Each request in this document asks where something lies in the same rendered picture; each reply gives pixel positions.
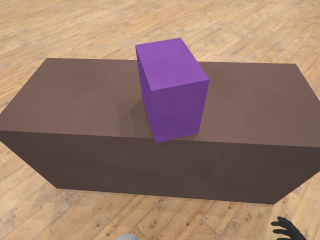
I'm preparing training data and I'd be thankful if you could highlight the carton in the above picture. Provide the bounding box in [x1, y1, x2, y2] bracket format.
[135, 38, 210, 143]

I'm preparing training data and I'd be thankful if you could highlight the right robot hand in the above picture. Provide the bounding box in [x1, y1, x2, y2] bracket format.
[271, 216, 306, 240]

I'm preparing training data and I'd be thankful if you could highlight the pedestal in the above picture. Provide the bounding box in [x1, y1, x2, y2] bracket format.
[0, 58, 320, 205]

